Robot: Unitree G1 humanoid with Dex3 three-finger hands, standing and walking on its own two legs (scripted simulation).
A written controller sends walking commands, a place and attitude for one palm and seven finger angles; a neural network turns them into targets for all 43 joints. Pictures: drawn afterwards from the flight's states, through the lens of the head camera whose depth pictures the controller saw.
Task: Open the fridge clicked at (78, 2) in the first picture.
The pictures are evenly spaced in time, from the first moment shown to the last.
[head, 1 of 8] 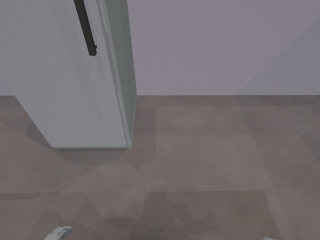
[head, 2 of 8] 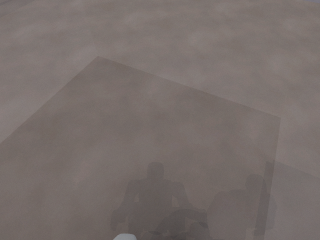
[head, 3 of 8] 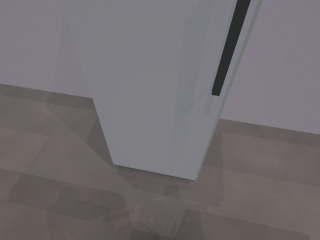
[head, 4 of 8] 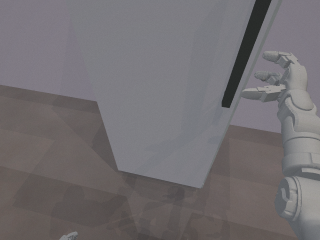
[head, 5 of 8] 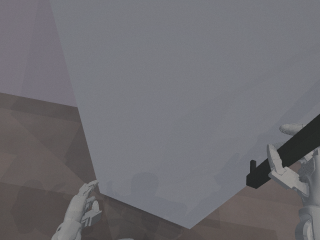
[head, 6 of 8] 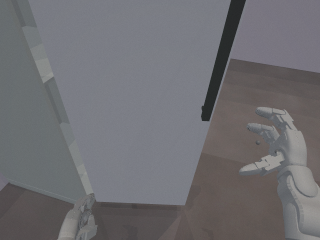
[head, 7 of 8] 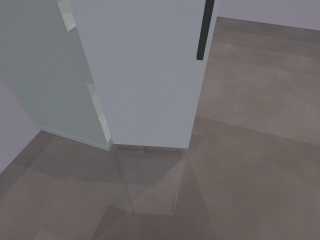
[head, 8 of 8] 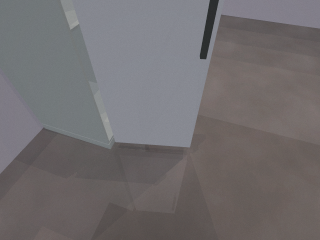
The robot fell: no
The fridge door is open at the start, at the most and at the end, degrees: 0 85 76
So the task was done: yes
